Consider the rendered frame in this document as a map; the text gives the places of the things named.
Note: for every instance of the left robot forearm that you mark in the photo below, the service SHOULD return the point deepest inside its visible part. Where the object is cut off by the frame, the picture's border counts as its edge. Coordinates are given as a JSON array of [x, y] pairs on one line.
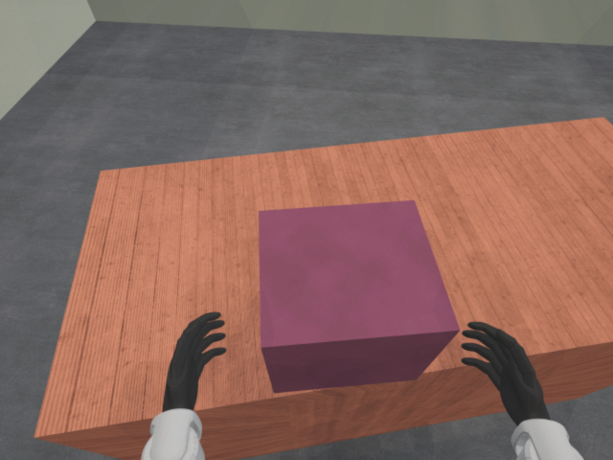
[[175, 436]]

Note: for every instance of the carton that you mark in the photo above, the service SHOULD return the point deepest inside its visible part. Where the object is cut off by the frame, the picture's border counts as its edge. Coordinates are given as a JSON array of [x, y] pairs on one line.
[[349, 295]]

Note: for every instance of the right robot hand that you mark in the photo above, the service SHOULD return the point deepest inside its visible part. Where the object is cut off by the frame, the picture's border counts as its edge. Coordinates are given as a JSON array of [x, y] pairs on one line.
[[509, 369]]

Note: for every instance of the left robot hand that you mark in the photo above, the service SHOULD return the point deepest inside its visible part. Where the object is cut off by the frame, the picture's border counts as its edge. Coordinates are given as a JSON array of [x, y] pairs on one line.
[[188, 361]]

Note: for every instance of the right robot forearm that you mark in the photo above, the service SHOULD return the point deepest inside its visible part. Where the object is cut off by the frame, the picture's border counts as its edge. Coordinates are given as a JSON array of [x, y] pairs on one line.
[[542, 439]]

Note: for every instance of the pedestal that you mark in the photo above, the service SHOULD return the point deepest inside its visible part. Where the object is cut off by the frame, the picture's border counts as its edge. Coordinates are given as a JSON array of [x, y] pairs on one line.
[[520, 222]]

